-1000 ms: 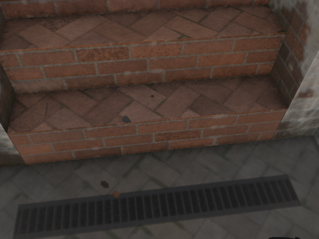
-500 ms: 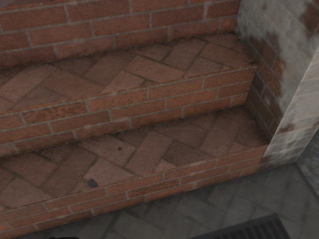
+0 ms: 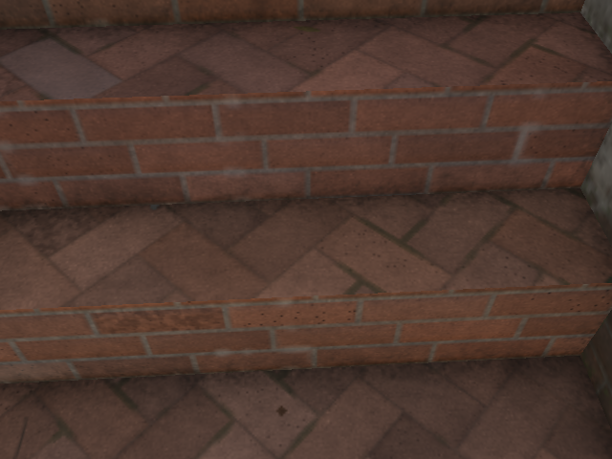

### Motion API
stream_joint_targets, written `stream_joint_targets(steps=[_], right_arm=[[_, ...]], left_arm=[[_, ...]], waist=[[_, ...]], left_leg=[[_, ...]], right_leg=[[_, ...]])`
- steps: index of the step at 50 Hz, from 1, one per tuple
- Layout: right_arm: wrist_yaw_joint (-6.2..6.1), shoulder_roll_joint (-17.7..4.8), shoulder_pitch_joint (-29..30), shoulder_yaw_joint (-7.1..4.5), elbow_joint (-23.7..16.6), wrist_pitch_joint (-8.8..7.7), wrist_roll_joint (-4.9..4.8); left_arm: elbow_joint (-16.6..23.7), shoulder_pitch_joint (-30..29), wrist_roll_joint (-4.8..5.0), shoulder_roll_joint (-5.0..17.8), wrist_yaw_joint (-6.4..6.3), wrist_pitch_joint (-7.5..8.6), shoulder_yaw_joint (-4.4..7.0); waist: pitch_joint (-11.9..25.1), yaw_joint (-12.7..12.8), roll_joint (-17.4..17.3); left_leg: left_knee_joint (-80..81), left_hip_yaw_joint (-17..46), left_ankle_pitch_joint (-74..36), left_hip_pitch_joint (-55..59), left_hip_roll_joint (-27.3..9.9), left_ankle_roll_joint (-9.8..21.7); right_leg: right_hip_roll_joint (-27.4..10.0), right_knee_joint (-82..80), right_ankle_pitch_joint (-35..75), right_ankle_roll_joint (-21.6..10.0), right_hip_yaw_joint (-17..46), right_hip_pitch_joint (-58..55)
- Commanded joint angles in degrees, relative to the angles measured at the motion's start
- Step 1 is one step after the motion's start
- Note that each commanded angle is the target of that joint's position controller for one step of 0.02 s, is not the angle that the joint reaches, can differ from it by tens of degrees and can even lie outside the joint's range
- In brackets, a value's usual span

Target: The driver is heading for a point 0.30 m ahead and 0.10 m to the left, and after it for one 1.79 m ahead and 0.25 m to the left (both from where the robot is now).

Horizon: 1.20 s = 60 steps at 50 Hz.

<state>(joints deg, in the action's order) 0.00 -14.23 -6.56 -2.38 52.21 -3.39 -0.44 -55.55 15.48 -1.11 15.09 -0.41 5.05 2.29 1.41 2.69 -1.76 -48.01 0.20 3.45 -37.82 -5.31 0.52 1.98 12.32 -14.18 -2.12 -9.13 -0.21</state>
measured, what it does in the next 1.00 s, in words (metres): climbs, turning left: left foot, then right foot 0.26 m higher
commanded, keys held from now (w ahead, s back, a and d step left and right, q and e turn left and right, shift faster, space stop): w+q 0.58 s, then w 0.30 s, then w+e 0.12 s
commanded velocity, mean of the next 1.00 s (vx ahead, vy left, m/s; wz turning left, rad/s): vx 0.50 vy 0.00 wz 0.41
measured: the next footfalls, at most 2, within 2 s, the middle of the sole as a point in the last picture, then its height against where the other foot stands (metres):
left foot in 0.12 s outside the picture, level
right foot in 0.64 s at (342, 411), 0.26 m higher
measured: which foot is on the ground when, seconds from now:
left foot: up 0.00-0.10, down 0.12-0.64, up 0.66-1.00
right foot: down 0.00-0.12, up 0.14-0.62, down 0.64-1.00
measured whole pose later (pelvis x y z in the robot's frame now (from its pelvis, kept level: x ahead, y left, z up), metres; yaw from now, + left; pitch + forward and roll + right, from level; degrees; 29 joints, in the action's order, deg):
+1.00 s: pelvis +0.32 +0.10 +0.21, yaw +24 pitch +2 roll +2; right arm -1.3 -9.5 -6.6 2.9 40.8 1.7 -0.6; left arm -50.4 19.3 -2.8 10.9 -2.6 0.6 -0.1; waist 5.1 1.3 2.0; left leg -91.3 1.3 2.5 -52.1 -1.8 -2.6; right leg -9.2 45.7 -26.1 -3.9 0.1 32.4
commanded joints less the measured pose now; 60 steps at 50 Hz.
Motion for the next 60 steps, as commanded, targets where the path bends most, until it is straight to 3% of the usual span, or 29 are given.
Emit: stream_joint_targets(steps=[1,3,5,6,7,8,9,11,16,17,24,27,28,30,31,32,33,34,35,36,37,38,42,46,52,54,56,58,60], right_arm=[[0.38,-3.2,6.0,-0.64,-5.8,-0.48,0.08],[0.97,-4.4,2.8,-1.61,-6.7,-0.14,0.75],[0.81,-6.0,-13.5,-3.51,-3.2,-1.18,0.92],[-0.02,-11.3,-19.5,-4.93,-0.5,-1.24,0.74],[-0.6,-18.3,-16.4,-5.38,-2.9,-1.18,2.26],[0.03,-13.3,-19.6,-4.45,-3.7,-1.43,2.68],[-0.08,-10.6,-15.7,-4.02,-4.7,-1.4,2.16],[0.01,-6.4,-13.5,-2.44,-4.5,0.94,0.55],[-2.0,-4.8,-10.7,-0.08,-7.5,1.34,1.04],[-2.6,-4.4,-15.6,0.15,-5.8,1.29,1.41],[-3.14,-2.9,-30.4,0.73,0.1,3.83,-0.07],[-3.93,-1.9,-22.4,1.29,-2.1,3.95,-1.73],[-4.8,-6.6,-19.0,-0.06,-2.4,4.89,-1.39],[-5.0,-16.8,-17.9,-2.91,-2.0,3.21,0.0],[-4.69,-14.6,-18.1,-3.24,-2.3,1.38,0.17],[-2.38,-10.3,-16.5,-1.73,-3.8,-0.87,-0.18],[0.3,-8.8,-13.5,-1.59,-1.3,-1.38,1.54],[3.42,-7.8,-8.4,-1.67,-5.0,-1.83,0.95],[5.13,-4.0,0.9,-0.17,-9.1,-0.98,0.9],[5.72,4.5,4.5,2.98,-13.6,0.4,0.47],[5.7,6.5,-0.5,3.79,-12.3,2.07,0.21],[5.33,4.5,-7.0,3.63,-10.1,3.02,-0.93],[2.34,4.0,-7.6,4.71,-10.1,3.07,-0.85],[-0.83,0.1,-6.4,3.5,-10.9,4.69,0.56],[-3.22,0.4,-0.7,3.89,-16.0,5.0,-0.46],[-2.12,0.9,-2.2,4.2,-17.0,4.6,-0.79],[-1.02,3.3,-15.9,4.67,-12.3,4.34,0.4],[1.41,0.9,-21.7,3.18,-4.7,2.82,2.83],[2.25,7.1,-13.7,5.1,-2.8,2.24,2.64]], left_arm=[[2.9,-0.8,-0.23,9.6,-0.8,-0.89,1.7],[4.6,-3.0,0.06,11.2,-1.95,-1.52,1.87],[6.2,-8.4,2.44,11.7,-2.8,-1.67,2.08],[8.3,-8.6,0.98,7.4,-2.13,-0.36,0.71],[9.5,-2.7,-0.95,-0.8,-0.57,1.98,-1.72],[8.8,-0.5,-0.02,3.6,0.48,3.75,-0.96],[10.0,-4.3,1.59,5.6,0.68,4.06,-0.24],[10.3,-7.1,1.06,3.1,0.58,2.14,-0.67],[18.5,-9.9,-0.76,-0.4,0.74,-0.25,-2.68],[17.8,-9.6,-0.16,-2.8,0.29,-0.61,-3.06],[30.8,-25.8,1.12,-8.6,0.69,2.1,-7.18],[40.7,-35.7,-1.63,-9.3,1.09,2.46,-9.27],[41.6,-32.3,-3.2,-12.1,0.25,1.61,-9.89],[33.9,-8.6,-2.08,1.3,-1.14,0.86,-2.38],[29.5,-0.5,-1.94,4.7,-0.92,1.37,-0.66],[23.4,11.8,-3.11,9.2,-1.26,1.04,1.22],[19.3,14.9,-4.15,9.9,-2.72,-0.89,1.29],[17.6,12.6,-2.2,7.2,-3.02,-2.79,0.89],[13.6,9.2,-1.74,3.4,-3.32,-4.53,0.1],[9.5,2.1,-1.09,-1.8,-3.29,-5.04,-1.79],[9.6,-7.1,-1.62,-7.5,-2.82,-5.05,-3.2],[8.6,-10.7,-1.58,-8.6,-2.28,-4.86,-3.39],[5.0,-9.0,-1.49,-5.8,-0.81,-2.9,-2.94],[9.1,-8.9,-2.79,4.1,-1.94,-2.86,-1.03],[14.9,-4.1,0.03,7.1,-4.53,-4.01,1.31],[16.0,-3.3,1.33,5.7,-4.96,-3.86,1.43],[19.3,-11.1,2.17,4.0,-4.48,-3.96,0.86],[24.0,-15.0,1.18,-5.3,-2.84,-5.33,-1.89],[25.0,-7.7,3.2,-11.7,-3.62,-5.69,-3.73]], waist=[[-4.4,-0.3,5.3],[0.5,-3.0,7.8],[7.7,-12.2,8.3],[6.9,-12.8,-1.7],[9.2,-4.6,-16.7],[18.1,-7.4,-6.7],[10.9,-6.0,-2.8],[4.8,-4.9,1.5],[-1.1,-1.3,-1.4],[1.2,-3.7,-6.8],[-7.5,-9.9,-3.0],[-6.4,-6.3,-2.4],[3.9,-0.9,-9.1],[22.8,10.3,-15.2],[28.5,10.3,-10.1],[42.1,12.7,14.9],[50.6,11.4,34.8],[42.7,9.5,29.1],[27.3,6.8,19.1],[6.4,-0.2,10.5],[-1.2,-7.2,5.2],[-4.0,-11.0,1.2],[-5.4,-11.5,3.8],[-0.4,-10.6,9.7],[5.6,-3.0,14.8],[5.6,-2.3,13.2],[7.0,-9.3,10.1],[-0.6,-9.7,-7.5],[-7.0,-1.4,-10.7]], left_leg=[[0.3,-3.2,6.3,1.3,1.5,1.3],[5.0,-6.7,11.3,10.3,6.4,3.4],[22.7,-6.6,-0.5,27.0,8.9,7.6],[23.5,3.6,-17.2,42.7,3.7,8.7],[19.6,29.9,-48.5,54.6,-12.4,18.4],[24.7,36.1,-35.1,55.7,-15.7,25.1],[27.2,32.1,-20.2,49.4,-13.5,23.3],[28.1,26.0,-13.5,40.6,-11.0,19.7],[30.1,14.7,-11.3,16.8,-0.8,14.9],[30.1,17.9,-14.3,20.8,-2.9,17.5],[28.4,25.9,-8.1,52.3,-9.8,12.2],[43.0,19.3,-11.0,15.3,-1.6,11.5],[48.7,15.4,-34.2,5.3,-1.6,13.1],[29.6,14.1,-104.6,26.6,-5.6,12.2],[9.9,15.9,-114.2,20.6,-3.8,10.8],[-16.4,19.7,-70.1,7.9,3.6,11.1],[-39.8,24.7,-3.6,1.5,12.8,9.5],[-53.1,24.3,1.2,-6.8,11.4,9.1],[-60.2,17.3,4.9,-12.2,10.3,9.6],[-61.8,11.1,11.4,-14.5,10.5,8.1],[-63.4,9.8,16.2,-12.3,9.4,6.9],[-66.2,7.0,12.8,-8.8,9.5,5.0],[-65.0,6.5,-1.2,-15.6,8.2,2.6],[-48.9,0.2,-5.0,-6.4,5.3,-2.5],[-28.3,4.4,7.2,-6.7,-1.1,-4.8],[-16.3,3.5,10.7,-1.7,-0.6,-3.6],[-1.7,-5.4,-6.7,18.0,1.0,-1.3],[24.2,-9.6,-28.9,17.9,2.3,2.1],[52.9,-6.0,-48.8,25.1,-5.7,2.2]], right_leg=[[-17.8,1.3,32.4,-6.3,2.9,1.8],[-16.8,13.1,61.1,-4.1,0.4,0.6],[-14.1,34.3,61.8,-1.6,-0.5,2.6],[-10.1,52.4,25.8,1.3,0.2,22.0],[0.2,73.4,-17.6,4.0,3.9,45.1],[-1.2,77.1,-16.7,3.0,15.2,47.4],[-3.0,76.5,-12.0,2.5,14.8,50.4],[-4.4,90.1,-7.6,3.5,10.7,57.9],[-4.4,89.4,2.1,4.6,6.6,56.8],[-1.6,106.1,-0.1,5.9,3.3,61.1],[-5.1,127.2,-20.1,5.0,6.4,105.9],[-5.7,86.3,-1.0,3.8,-0.3,65.8],[-2.1,76.3,-7.5,1.9,-5.5,36.4],[2.5,70.5,-20.7,0.3,-0.5,15.7],[-2.8,61.2,-23.8,-4.4,13.9,1.4],[-16.0,40.1,-30.2,-13.3,45.0,-16.1],[-21.0,18.8,-39.3,-17.3,75.6,-17.5],[-21.1,13.1,-60.4,-14.0,79.2,-7.7],[-19.9,13.5,-64.0,-12.0,70.3,6.0],[-16.2,14.5,-52.7,-9.0,52.2,29.9],[-14.0,19.3,-46.4,-6.0,38.8,44.1],[-12.7,21.3,-39.7,-4.7,28.5,50.4],[-15.4,16.1,-33.8,-8.0,21.3,49.2],[-14.1,13.7,-31.2,-7.2,13.7,48.5],[-20.2,19.5,-33.0,-6.5,28.9,32.2],[-19.1,26.5,-32.9,-4.8,28.6,32.5],[-14.0,36.9,-33.0,-1.7,21.1,43.5],[-2.5,65.3,-18.0,4.5,4.8,44.9],[3.8,88.4,-23.5,1.9,7.6,49.6]])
